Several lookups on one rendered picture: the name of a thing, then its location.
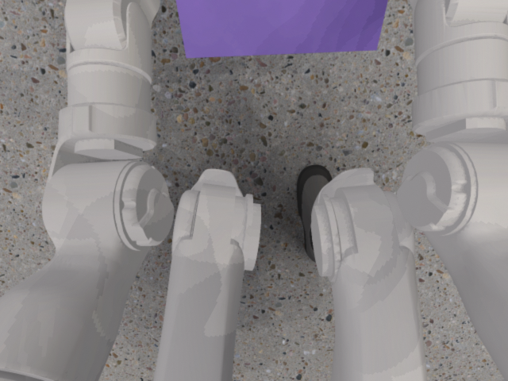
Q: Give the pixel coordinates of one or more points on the robot right shin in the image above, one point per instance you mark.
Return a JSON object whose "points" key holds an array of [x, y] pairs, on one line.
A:
{"points": [[362, 177]]}

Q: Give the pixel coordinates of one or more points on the right robot foot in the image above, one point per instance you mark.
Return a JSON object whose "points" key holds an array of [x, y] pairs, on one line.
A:
{"points": [[310, 182]]}

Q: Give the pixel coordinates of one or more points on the carton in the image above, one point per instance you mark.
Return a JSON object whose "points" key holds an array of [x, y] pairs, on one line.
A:
{"points": [[217, 28]]}

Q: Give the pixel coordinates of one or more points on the right robot upper arm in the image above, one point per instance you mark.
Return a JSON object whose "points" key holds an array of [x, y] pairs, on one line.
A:
{"points": [[456, 193]]}

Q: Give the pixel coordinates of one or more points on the right robot forearm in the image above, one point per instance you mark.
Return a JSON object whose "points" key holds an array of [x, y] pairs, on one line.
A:
{"points": [[461, 56]]}

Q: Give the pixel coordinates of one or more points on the left robot upper arm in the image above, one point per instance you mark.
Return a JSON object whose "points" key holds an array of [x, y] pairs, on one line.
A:
{"points": [[60, 324]]}

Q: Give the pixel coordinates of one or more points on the left robot forearm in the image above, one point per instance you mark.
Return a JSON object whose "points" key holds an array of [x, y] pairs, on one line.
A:
{"points": [[109, 75]]}

